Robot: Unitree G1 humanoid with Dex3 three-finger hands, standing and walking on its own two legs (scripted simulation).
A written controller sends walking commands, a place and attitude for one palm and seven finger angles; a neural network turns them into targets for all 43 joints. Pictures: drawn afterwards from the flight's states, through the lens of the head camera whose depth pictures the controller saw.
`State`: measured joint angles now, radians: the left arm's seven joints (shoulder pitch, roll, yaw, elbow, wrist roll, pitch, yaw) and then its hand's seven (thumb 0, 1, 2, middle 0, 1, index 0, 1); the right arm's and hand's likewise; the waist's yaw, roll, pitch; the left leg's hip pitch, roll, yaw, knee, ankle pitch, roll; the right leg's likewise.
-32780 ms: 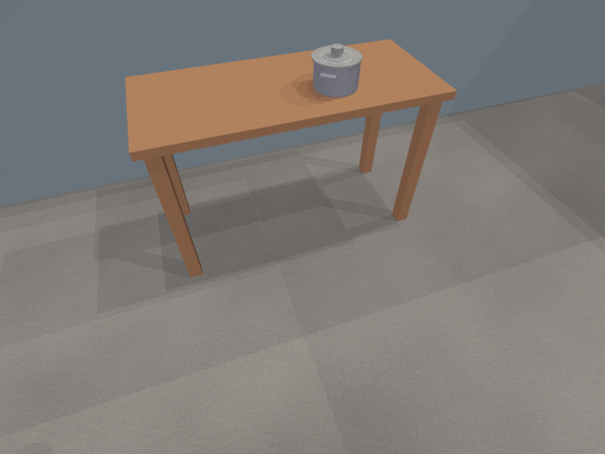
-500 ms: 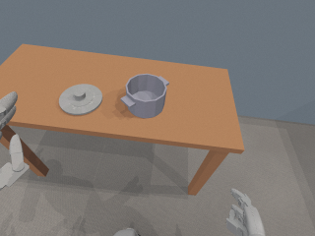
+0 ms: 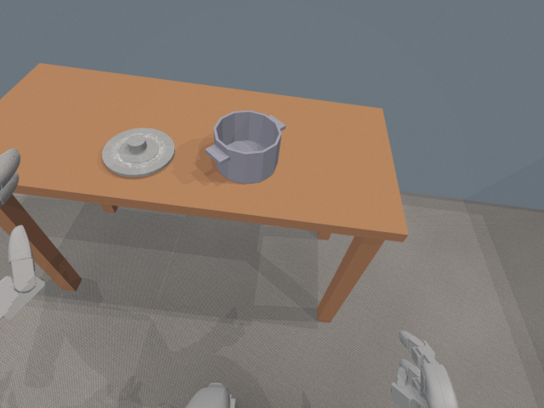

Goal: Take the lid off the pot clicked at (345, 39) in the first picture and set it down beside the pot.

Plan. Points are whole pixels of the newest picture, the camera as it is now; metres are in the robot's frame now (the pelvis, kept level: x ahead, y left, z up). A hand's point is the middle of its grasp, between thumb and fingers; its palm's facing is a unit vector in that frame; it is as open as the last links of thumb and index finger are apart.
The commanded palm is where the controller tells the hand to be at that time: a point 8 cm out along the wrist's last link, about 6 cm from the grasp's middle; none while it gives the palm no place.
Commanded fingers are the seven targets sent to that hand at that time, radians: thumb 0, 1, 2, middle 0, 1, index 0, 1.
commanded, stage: step back with the hand held close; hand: left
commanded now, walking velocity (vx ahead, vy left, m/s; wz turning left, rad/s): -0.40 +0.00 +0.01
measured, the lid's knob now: (137, 143) +0.65 +0.35 -0.07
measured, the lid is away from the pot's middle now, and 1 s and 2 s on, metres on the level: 0.26 0.26 0.26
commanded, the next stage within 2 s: stop stepping back and stand still in 0.30 s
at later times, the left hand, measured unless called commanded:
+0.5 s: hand (36, 381) +0.12 +0.21 +0.16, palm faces +0.25 -0.86 -0.45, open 7.4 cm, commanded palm +0.04 +0.27 +0.20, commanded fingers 0.00 0.90 0.90 -0.20 -0.30 -0.20 -0.30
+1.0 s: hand out of the picture +0.05 +0.23 +0.18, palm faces +0.36 -0.85 -0.39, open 7.4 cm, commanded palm +0.00 +0.28 +0.20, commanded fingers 0.00 0.90 0.90 -0.20 -0.30 -0.20 -0.30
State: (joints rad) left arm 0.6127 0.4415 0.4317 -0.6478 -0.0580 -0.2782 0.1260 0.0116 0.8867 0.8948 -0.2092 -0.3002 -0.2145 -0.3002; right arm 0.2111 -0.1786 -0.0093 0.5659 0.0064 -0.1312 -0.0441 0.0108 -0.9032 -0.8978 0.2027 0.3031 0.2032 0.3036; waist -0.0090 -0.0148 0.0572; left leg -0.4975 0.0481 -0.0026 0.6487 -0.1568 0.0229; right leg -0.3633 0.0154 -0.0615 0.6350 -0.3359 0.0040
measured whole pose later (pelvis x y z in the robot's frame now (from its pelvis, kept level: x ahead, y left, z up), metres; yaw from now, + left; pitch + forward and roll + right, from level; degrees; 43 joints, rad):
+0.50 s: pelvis -0.08 -0.01 +0.00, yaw +0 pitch -1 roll -3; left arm 0.59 0.40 0.37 -0.63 -0.05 -0.21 0.08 0.01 0.89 0.89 -0.21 -0.30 -0.21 -0.30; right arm 0.19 -0.18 -0.02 0.60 0.01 -0.13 -0.01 0.01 -0.90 -0.90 0.20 0.30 0.21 0.30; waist -0.04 0.00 0.09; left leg -0.49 0.07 -0.06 0.70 -0.26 -0.02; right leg -0.33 0.04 -0.05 0.61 -0.26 0.00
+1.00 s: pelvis -0.12 +0.00 +0.01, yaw +2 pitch -4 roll -2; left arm 0.62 0.38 0.33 -0.62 -0.03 -0.23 0.12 0.01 0.89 0.89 -0.21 -0.30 -0.22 -0.30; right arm 0.23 -0.19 0.01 0.63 0.00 -0.13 -0.04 0.01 -0.90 -0.90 0.21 0.30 0.21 0.30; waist 0.00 -0.03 0.03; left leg -0.35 -0.01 -0.04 0.67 -0.34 0.03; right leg -0.30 0.01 0.00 0.57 -0.24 -0.01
